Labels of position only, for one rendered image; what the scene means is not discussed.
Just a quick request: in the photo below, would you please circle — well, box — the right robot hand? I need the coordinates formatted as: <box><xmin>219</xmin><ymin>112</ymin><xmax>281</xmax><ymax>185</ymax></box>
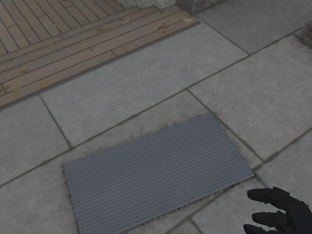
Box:
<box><xmin>243</xmin><ymin>186</ymin><xmax>312</xmax><ymax>234</ymax></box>

